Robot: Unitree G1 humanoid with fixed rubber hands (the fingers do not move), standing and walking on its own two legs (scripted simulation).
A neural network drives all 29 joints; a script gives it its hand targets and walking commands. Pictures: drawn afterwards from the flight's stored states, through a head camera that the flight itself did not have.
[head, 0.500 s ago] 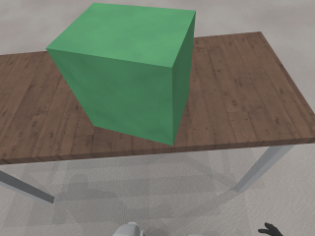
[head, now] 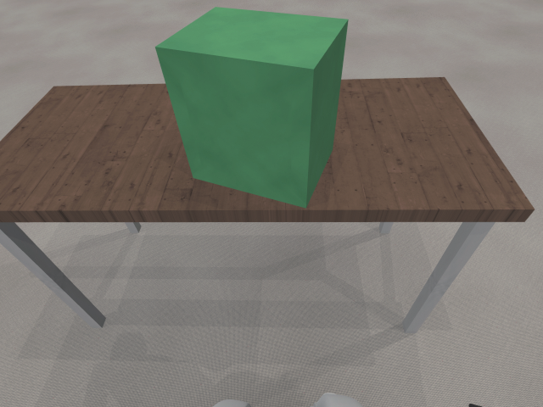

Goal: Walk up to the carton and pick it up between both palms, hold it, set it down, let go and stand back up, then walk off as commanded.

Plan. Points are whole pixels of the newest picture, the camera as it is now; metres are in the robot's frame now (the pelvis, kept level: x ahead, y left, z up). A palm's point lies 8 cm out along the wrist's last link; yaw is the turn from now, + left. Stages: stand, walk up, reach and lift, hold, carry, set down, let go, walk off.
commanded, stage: walk off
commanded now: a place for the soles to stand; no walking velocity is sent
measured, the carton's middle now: (261, 108) +0.65 +0.02 +0.11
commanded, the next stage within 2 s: none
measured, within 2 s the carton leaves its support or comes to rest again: neither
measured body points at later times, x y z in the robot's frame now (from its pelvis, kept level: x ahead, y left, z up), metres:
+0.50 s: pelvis -0.19 +0.08 -0.01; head -0.14 +0.09 +0.44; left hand -0.11 +0.41 -0.14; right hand -0.17 -0.25 -0.12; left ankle -0.08 +0.14 -0.71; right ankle -0.23 -0.03 -0.71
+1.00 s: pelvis -0.19 +0.13 +0.00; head -0.19 +0.16 +0.45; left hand -0.07 +0.45 -0.12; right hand -0.18 -0.20 -0.09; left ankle -0.16 +0.26 -0.71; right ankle -0.21 -0.01 -0.67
